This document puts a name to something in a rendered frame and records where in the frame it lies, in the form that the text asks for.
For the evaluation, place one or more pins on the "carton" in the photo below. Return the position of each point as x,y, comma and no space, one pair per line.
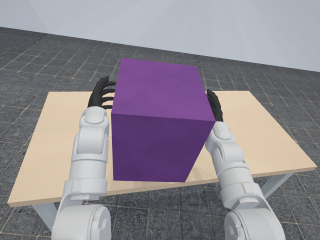
160,120

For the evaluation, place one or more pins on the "robot left hand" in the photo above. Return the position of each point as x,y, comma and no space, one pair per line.
96,99

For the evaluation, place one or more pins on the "robot left forearm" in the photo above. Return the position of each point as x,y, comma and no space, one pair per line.
87,176

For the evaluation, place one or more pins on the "robot right hand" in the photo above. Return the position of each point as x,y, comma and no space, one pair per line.
215,105

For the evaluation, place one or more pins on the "table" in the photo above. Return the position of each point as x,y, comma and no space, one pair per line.
266,146

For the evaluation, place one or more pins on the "robot right forearm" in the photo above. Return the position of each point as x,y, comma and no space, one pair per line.
238,190

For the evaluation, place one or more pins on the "robot left upper arm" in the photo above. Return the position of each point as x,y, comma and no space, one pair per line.
83,222

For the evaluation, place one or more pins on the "robot right upper arm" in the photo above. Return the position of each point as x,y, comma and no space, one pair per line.
252,224

